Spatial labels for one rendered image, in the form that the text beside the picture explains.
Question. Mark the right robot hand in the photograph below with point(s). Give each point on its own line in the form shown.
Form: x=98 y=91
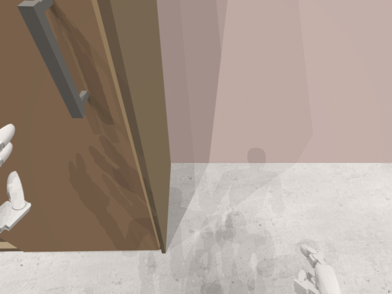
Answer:
x=321 y=281

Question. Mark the handle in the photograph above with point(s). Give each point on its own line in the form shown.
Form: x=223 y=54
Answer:
x=33 y=13

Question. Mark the left robot hand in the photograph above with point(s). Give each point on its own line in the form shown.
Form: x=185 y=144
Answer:
x=11 y=212

